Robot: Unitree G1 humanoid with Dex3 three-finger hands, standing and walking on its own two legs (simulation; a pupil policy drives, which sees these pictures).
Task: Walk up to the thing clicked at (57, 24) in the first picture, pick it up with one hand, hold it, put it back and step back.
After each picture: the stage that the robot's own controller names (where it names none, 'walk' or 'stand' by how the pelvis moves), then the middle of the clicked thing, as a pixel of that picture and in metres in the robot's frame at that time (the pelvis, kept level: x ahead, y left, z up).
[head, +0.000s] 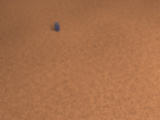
stand; (57, 26) +1.78 +0.41 -0.72
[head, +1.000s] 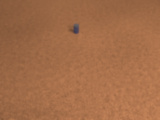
walk; (76, 28) +1.66 +0.19 -0.69
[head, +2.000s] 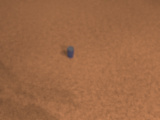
walk; (70, 52) +1.13 +0.18 -0.69
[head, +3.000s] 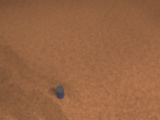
walk; (60, 92) +0.71 +0.21 -0.70
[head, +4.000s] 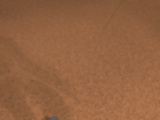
stand; out of the picture +0.47 +0.19 -0.71
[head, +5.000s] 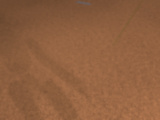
stand; out of the picture +0.40 +0.18 -0.72
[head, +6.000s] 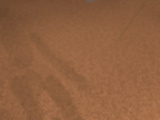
stand; out of the picture +0.40 +0.18 -0.72
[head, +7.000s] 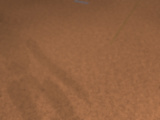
stand; out of the picture +0.42 +0.20 -0.72
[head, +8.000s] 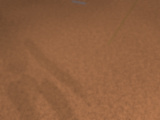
stand; out of the picture +0.40 +0.21 -0.72
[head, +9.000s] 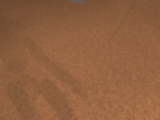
stand; out of the picture +0.39 +0.21 -0.72
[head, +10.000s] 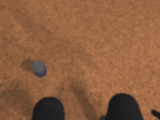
go down; (39, 69) +0.46 +0.20 -0.42
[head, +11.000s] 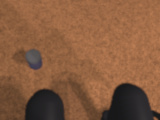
approach; (34, 60) +0.49 +0.20 -0.33
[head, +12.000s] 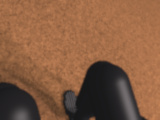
close in; out of the picture +0.48 +0.25 -0.23
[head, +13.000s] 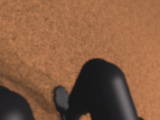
close; out of the picture +0.47 +0.27 -0.24
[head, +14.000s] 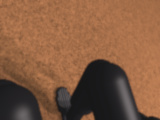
lift; out of the picture +0.43 +0.24 -0.24
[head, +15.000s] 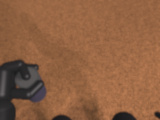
lift; (32, 85) +0.34 +0.19 -0.03
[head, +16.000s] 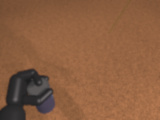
hold; (42, 96) +0.32 +0.17 +0.00
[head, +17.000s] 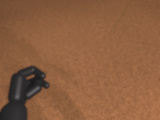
hold; out of the picture -0.02 +0.25 -0.70
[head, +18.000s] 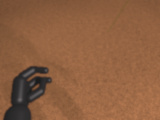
crouch; out of the picture -0.01 +0.29 -0.70
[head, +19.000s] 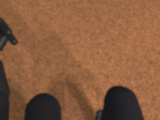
crouch; out of the picture +0.08 +0.32 -0.40
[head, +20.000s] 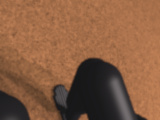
lower; out of the picture +0.04 +0.33 -0.27
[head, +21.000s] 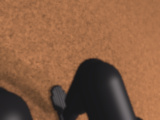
lower; out of the picture +0.05 +0.36 -0.26
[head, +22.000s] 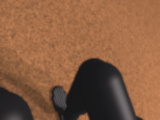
lower; out of the picture +0.05 +0.38 -0.27
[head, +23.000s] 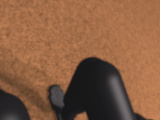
lower; out of the picture +0.05 +0.41 -0.26
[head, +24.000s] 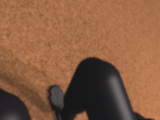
lower; out of the picture +0.05 +0.42 -0.27
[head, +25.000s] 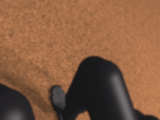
open; out of the picture +0.07 +0.44 -0.26
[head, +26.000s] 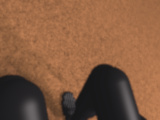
stand; out of the picture +0.07 +0.44 -0.28
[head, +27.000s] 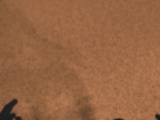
stand; out of the picture +0.10 +0.48 -0.58
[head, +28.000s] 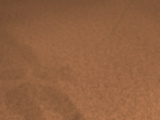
stand; out of the picture +0.09 +0.49 -0.69
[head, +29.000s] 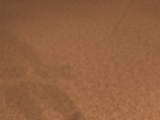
stand; out of the picture +0.08 +0.49 -0.69
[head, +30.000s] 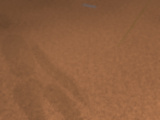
stand; out of the picture +0.12 +0.49 -0.74
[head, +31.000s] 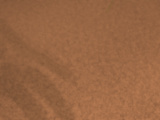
walk; out of the picture +0.12 +0.40 -0.73
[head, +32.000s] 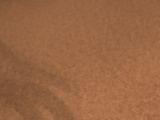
walk; out of the picture +0.25 +0.38 -0.73
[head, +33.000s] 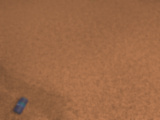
walk; (20, 105) +0.55 +0.49 -0.73
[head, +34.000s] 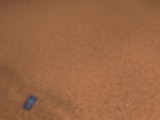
stand; (30, 102) +0.65 +0.49 -0.74
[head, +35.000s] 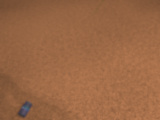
stand; (25, 109) +0.64 +0.53 -0.75
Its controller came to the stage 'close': yes
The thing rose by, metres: 0.69
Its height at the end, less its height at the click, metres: -0.02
